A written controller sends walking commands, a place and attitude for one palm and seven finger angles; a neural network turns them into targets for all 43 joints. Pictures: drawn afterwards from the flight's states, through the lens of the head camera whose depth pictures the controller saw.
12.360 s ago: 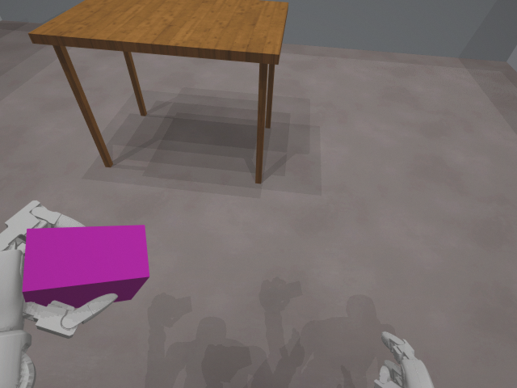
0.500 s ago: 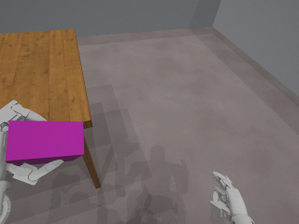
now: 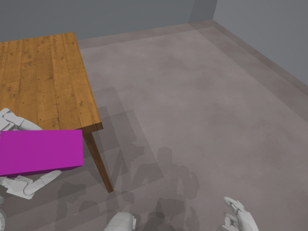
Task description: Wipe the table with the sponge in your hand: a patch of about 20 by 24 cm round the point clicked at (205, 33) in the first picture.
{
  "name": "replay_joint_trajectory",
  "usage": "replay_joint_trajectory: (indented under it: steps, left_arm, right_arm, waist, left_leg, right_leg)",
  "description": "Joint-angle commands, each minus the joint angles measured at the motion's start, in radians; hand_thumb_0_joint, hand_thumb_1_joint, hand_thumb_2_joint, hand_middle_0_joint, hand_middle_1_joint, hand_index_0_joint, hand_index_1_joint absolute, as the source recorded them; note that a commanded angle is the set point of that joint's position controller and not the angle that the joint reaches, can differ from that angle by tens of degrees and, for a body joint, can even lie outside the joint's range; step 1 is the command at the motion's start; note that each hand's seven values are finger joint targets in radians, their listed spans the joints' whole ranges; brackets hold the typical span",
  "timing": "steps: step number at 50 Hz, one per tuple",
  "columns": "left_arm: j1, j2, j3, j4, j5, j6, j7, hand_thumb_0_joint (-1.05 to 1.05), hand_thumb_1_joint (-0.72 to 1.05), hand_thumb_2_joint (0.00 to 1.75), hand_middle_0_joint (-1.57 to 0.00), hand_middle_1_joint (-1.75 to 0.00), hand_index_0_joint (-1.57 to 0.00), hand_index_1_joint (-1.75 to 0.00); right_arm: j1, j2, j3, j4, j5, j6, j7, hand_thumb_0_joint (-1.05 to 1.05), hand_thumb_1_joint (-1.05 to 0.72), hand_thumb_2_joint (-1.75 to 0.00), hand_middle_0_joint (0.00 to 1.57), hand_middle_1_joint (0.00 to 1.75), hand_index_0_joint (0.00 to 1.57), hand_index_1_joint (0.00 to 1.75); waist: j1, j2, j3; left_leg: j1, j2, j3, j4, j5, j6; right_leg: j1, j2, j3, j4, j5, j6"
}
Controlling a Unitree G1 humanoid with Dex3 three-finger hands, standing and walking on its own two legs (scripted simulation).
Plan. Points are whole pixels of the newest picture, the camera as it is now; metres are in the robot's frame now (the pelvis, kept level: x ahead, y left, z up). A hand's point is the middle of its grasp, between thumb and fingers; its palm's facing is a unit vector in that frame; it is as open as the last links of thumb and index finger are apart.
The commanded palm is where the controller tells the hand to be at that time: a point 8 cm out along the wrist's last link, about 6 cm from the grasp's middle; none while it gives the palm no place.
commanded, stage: shuffle to correct the standing spot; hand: left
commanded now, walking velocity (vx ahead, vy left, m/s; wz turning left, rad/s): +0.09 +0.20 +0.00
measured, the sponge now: (54, 153) +0.22 +0.21 +0.16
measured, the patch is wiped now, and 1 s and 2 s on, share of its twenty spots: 0.00 0.00 0.00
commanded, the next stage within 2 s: come to a stop and stand still in 1.38 s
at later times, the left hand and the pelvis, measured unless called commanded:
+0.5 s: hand out of the picture +0.20 +0.36 +0.18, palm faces +0.41 -0.78 -0.47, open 10.4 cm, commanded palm +0.16 +0.40 +0.19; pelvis +0.00 +0.12 +0.00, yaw +0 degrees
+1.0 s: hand out of the picture +0.23 +0.45 +0.18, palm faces +0.44 -0.78 -0.44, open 10.4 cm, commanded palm +0.18 +0.48 +0.19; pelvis +0.02 +0.20 +0.01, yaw +0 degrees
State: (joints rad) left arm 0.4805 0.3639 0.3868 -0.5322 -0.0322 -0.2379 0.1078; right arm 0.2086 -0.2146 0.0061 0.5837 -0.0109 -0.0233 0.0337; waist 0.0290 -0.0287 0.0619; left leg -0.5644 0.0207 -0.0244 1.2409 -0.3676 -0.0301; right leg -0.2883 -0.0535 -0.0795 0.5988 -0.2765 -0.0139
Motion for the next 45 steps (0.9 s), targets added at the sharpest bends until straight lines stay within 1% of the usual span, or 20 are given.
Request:
replay_joint_trajectory:
  steps: [1, 6, 9, 10, 12, 15, 17, 18, 22, 26, 27, 29, 30, 32, 38, 39, 40, 41, 42, 45]
  left_arm:
    - [-0.183, 0.205, 0.1, -0.17, 0.005, -0.058, 0.033, 0.0, 0.1, 1.3, -1.2, -1.6, -1.2, -1.6]
    - [-0.191, 0.218, 0.122, -0.14, 0.01, -0.057, 0.03, 0.0, 0.1, 1.3, -1.2, -1.6, -1.2, -1.6]
    - [-0.141, 0.19, 0.133, -0.126, -0.005, -0.076, 0.02, 0.0, 0.1, 1.3, -1.2, -1.6, -1.2, -1.6]
    - [-0.093, 0.209, 0.141, -0.114, -0.011, -0.081, 0.014, 0.0, 0.1, 1.3, -1.2, -1.6, -1.2, -1.6]
    - [-0.132, 0.197, 0.132, -0.233, -0.011, -0.102, 0.021, 0.0, 0.1, 1.3, -1.2, -1.6, -1.2, -1.6]
    - [-0.077, 0.178, 0.1, -0.242, 0.011, -0.079, 0.036, 0.0, 0.1, 1.3, -1.2, -1.6, -1.2, -1.6]
    - [-0.061, 0.268, 0.177, -0.153, 0.01, -0.059, 0.054, 0.0, 0.1, 1.3, -1.2, -1.6, -1.2, -1.6]
    - [-0.121, 0.225, 0.134, -0.194, -0.003, -0.055, 0.052, 0.0, 0.1, 1.3, -1.2, -1.6, -1.2, -1.6]
    - [-0.117, 0.232, 0.164, -0.12, 0.01, -0.068, 0.054, 0.0, 0.1, 1.3, -1.2, -1.6, -1.2, -1.6]
    - [-0.198, 0.177, 0.088, -0.128, 0.015, -0.056, 0.049, 0.0, 0.1, 1.3, -1.2, -1.6, -1.2, -1.6]
    - [-0.219, 0.17, 0.068, -0.149, 0.011, -0.058, 0.044, 0.0, 0.1, 1.3, -1.2, -1.6, -1.2, -1.6]
    - [-0.258, 0.168, 0.069, -0.2, 0.013, -0.072, 0.041, 0.0, 0.1, 1.3, -1.2, -1.6, -1.2, -1.6]
    - [-0.179, 0.185, 0.086, -0.127, 0.012, -0.07, 0.038, 0.0, 0.1, 1.3, -1.2, -1.6, -1.2, -1.6]
    - [-0.191, 0.178, 0.09, -0.216, 0.006, -0.075, 0.044, 0.0, 0.1, 1.3, -1.2, -1.6, -1.2, -1.6]
    - [-0.071, 0.199, 0.117, -0.205, 0.006, -0.031, 0.061, 0.0, 0.1, 1.3, -1.2, -1.6, -1.2, -1.6]
    - [-0.08, 0.21, 0.124, -0.162, 0.01, -0.026, 0.062, 0.0, 0.1, 1.3, -1.2, -1.6, -1.2, -1.6]
    - [-0.087, 0.241, 0.149, -0.119, 0.013, -0.021, 0.066, 0.0, 0.1, 1.3, -1.2, -1.6, -1.2, -1.6]
    - [-0.126, 0.235, 0.153, -0.095, -0.007, -0.023, 0.068, 0.0, 0.1, 1.3, -1.2, -1.6, -1.2, -1.6]
    - [-0.188, 0.217, 0.133, -0.103, -0.008, -0.026, 0.064, 0.0, 0.1, 1.3, -1.2, -1.6, -1.2, -1.6]
    - [-0.097, 0.181, 0.108, -0.048, 0.002, -0.047, 0.059, 0.0, 0.1, 1.3, -1.2, -1.6, -1.2, -1.6]
  right_arm:
    - [-0.088, -0.086, -0.037, -0.139, 0.002, -0.086, -0.04, 0.0, -0.9, -0.9, 0.2, 0.3, 0.2, 0.3]
    - [-0.033, -0.078, -0.055, -0.144, 0.011, -0.126, -0.075, 0.0, -0.9, -0.9, 0.2, 0.3, 0.2, 0.3]
    - [-0.024, -0.15, -0.094, -0.187, 0.039, -0.139, -0.066, 0.0, -0.9, -0.9, 0.2, 0.3, 0.2, 0.3]
    - [-0.02, -0.143, -0.092, -0.17, 0.036, -0.146, -0.063, 0.0, -0.9, -0.9, 0.2, 0.3, 0.2, 0.3]
    - [-0.047, -0.114, -0.081, -0.158, 0.026, -0.163, -0.056, 0.0, -0.9, -0.9, 0.2, 0.3, 0.2, 0.3]
    - [-0.058, -0.118, -0.057, -0.152, 0.026, -0.171, -0.037, 0.0, -0.9, -0.9, 0.2, 0.3, 0.2, 0.3]
    - [-0.079, -0.107, -0.049, -0.153, 0.013, -0.159, -0.037, 0.0, -0.9, -0.9, 0.2, 0.3, 0.2, 0.3]
    - [-0.071, -0.127, -0.072, -0.135, 0.017, -0.155, -0.031, 0.0, -0.9, -0.9, 0.2, 0.3, 0.2, 0.3]
    - [-0.068, -0.092, -0.045, -0.089, 0.01, -0.134, -0.046, 0.0, -0.9, -0.9, 0.2, 0.3, 0.2, 0.3]
    - [-0.047, -0.076, -0.057, -0.095, 0.015, -0.141, -0.059, 0.0, -0.9, -0.9, 0.2, 0.3, 0.2, 0.3]
    - [-0.034, -0.096, -0.069, -0.109, 0.021, -0.145, -0.067, 0.0, -0.9, -0.9, 0.2, 0.3, 0.2, 0.3]
    - [-0.028, -0.136, -0.082, -0.139, 0.032, -0.157, -0.064, 0.0, -0.9, -0.9, 0.2, 0.3, 0.2, 0.3]
    - [-0.031, -0.125, -0.084, -0.128, 0.024, -0.165, -0.063, 0.0, -0.9, -0.9, 0.2, 0.3, 0.2, 0.3]
    - [-0.059, -0.109, -0.084, -0.13, 0.021, -0.168, -0.058, 0.0, -0.9, -0.9, 0.2, 0.3, 0.2, 0.3]
    - [-0.08, -0.111, -0.042, -0.129, 0.013, -0.154, -0.056, 0.0, -0.9, -0.9, 0.2, 0.3, 0.2, 0.3]
    - [-0.073, -0.096, -0.037, -0.13, 0.008, -0.143, -0.059, 0.0, -0.9, -0.9, 0.2, 0.3, 0.2, 0.3]
    - [-0.064, -0.083, -0.043, -0.144, 0.006, -0.127, -0.056, 0.0, -0.9, -0.9, 0.2, 0.3, 0.2, 0.3]
    - [-0.064, -0.116, -0.053, -0.135, 0.004, -0.125, -0.054, 0.0, -0.9, -0.9, 0.2, 0.3, 0.2, 0.3]
    - [-0.079, -0.142, -0.07, -0.12, 0.007, -0.128, -0.037, 0.0, -0.9, -0.9, 0.2, 0.3, 0.2, 0.3]
    - [-0.066, -0.101, -0.04, -0.089, 0.011, -0.121, -0.045, 0.0, -0.9, -0.9, 0.2, 0.3, 0.2, 0.3]
  waist:
    - [-0.033, -0.115, -0.07]
    - [-0.026, -0.024, -0.1]
    - [-0.013, 0.177, -0.145]
    - [-0.022, 0.335, -0.153]
    - [-0.02, 0.397, -0.146]
    - [0.003, 0.208, -0.181]
    - [0.009, -0.204, -0.131]
    - [-0.004, -0.244, -0.109]
    - [-0.023, -0.143, -0.117]
    - [-0.033, -0.074, -0.105]
    - [-0.045, 0.047, -0.095]
    - [-0.029, 0.348, -0.133]
    - [-0.037, 0.358, -0.161]
    - [-0.029, 0.281, -0.163]
    - [-0.002, 0.22, -0.184]
    - [-0.009, 0.1, -0.168]
    - [-0.014, -0.143, -0.149]
    - [-0.01, -0.192, -0.116]
    - [-0.025, -0.199, -0.112]
    - [-0.019, -0.069, -0.1]
  left_leg:
    - [0.223, 0.049, 0.089, -0.367, 0.087, 0.016]
    - [0.375, -0.043, 0.182, -0.755, 0.091, 0.024]
    - [0.337, 0.216, -0.175, -0.876, 0.398, 0.148]
    - [0.278, 0.24, -0.214, -0.92, 0.266, 0.2]
    - [0.26, 0.21, -0.122, -0.872, 0.212, 0.211]
    - [0.086, 0.103, 0.028, -0.658, 0.088, 0.108]
    - [-0.128, -0.033, 0.056, -0.219, -0.114, 0.022]
    - [-0.128, 0.01, -0.037, -0.099, -0.075, 0.002]
    - [0.067, 0.094, -0.042, -0.312, -0.035, 0.015]
    - [0.372, -0.038, 0.161, -0.717, 0.093, 0.013]
    - [0.417, -0.011, 0.112, -0.782, 0.064, 0.027]
    - [0.416, 0.24, -0.26, -0.935, 0.227, 0.165]
    - [0.367, 0.272, -0.336, -0.993, 0.127, 0.214]
    - [0.34, 0.244, -0.267, -0.948, 0.134, 0.245]
    - [0.143, 0.141, -0.053, -0.805, 0.076, 0.131]
    - [0.049, 0.089, -0.001, -0.696, -0.041, 0.091]
    - [-0.102, -0.019, 0.076, -0.433, -0.13, 0.038]
    - [-0.158, -0.022, 0.023, -0.19, -0.108, 0.01]
    - [-0.172, -0.009, -0.043, -0.07, -0.064, -0.003]
    - [-0.131, 0.058, -0.038, -0.114, 0.035, -0.003]
  right_leg:
    - [-0.199, -0.219, 0.175, -0.371, -0.227, -0.109]
    - [-0.057, -0.11, 0.099, -0.103, -0.147, -0.034]
    - [-0.135, 0.061, -0.032, 0.334, -0.214, 0.042]
    - [-0.161, 0.049, -0.017, 0.428, -0.34, 0.04]
    - [-0.131, 0.024, -0.008, 0.352, -0.25, 0.026]
    - [0.201, -0.005, 0.012, -0.101, 0.002, 0.014]
    - [0.206, -0.373, 0.581, -0.327, 0.056, -0.139]
    - [0.155, -0.413, 0.613, -0.338, 0.036, -0.186]
    - [0.037, -0.304, 0.27, -0.204, 0.19, -0.12]
    - [-0.082, -0.17, 0.142, -0.141, -0.102, -0.046]
    - [-0.124, -0.134, 0.12, -0.019, -0.138, -0.024]
    - [-0.239, 0.049, -0.021, 0.39, -0.295, 0.049]
    - [-0.251, 0.038, 0.014, 0.547, -0.363, 0.036]
    - [-0.254, -0.005, 0.047, 0.574, -0.258, 0.028]
    - [0.167, 0.012, -0.041, -0.089, -0.033, 0.02]
    - [0.248, -0.073, 0.075, -0.206, -0.029, -0.014]
    - [0.277, -0.286, 0.441, -0.324, -0.105, -0.117]
    - [0.217, -0.427, 0.636, -0.376, -0.05, -0.185]
    - [0.191, -0.422, 0.649, -0.361, 0.028, -0.197]
    - [0.202, -0.303, 0.268, -0.234, 0.397, -0.144]
